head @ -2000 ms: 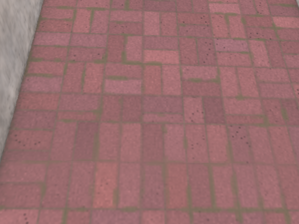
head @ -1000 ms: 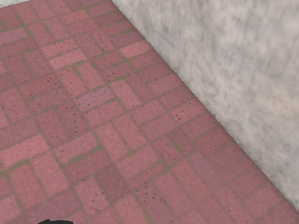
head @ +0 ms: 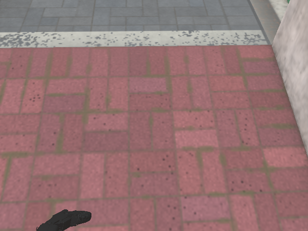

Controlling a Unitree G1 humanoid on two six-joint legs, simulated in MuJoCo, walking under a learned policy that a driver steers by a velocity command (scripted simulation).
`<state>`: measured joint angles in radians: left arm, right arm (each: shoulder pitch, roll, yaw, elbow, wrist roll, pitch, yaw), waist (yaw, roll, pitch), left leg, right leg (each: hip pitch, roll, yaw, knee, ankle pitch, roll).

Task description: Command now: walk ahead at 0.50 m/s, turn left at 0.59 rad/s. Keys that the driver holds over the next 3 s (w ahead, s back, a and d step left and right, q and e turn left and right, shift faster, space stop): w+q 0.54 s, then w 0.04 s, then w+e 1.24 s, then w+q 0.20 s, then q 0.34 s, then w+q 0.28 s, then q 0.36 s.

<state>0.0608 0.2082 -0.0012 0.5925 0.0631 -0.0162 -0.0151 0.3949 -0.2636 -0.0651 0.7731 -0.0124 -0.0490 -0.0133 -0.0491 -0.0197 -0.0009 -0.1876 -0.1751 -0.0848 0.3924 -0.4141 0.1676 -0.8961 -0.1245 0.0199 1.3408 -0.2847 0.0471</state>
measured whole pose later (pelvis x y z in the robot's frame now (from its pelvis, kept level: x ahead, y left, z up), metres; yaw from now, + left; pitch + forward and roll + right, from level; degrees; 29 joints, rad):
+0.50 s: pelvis +0.29 -0.02 +0.06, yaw +19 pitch +2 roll -2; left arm 0.40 0.24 0.05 0.81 0.04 -0.08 0.01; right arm 0.12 -0.26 -0.05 0.60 -0.04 0.02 0.04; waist 0.03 0.07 -0.02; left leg -0.83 0.01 -0.07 1.35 -0.19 0.03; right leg -0.13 0.01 -0.20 0.35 -0.41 -0.06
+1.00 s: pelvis +0.55 +0.12 +0.09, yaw +17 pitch +2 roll +1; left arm 0.15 0.24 0.06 0.73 0.02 0.01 -0.03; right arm 0.45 -0.21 -0.05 0.84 -0.04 -0.09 0.00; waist -0.02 -0.05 -0.02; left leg -0.08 0.00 0.19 0.29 -0.39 -0.03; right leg -0.86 -0.04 0.01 1.47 -0.27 -0.05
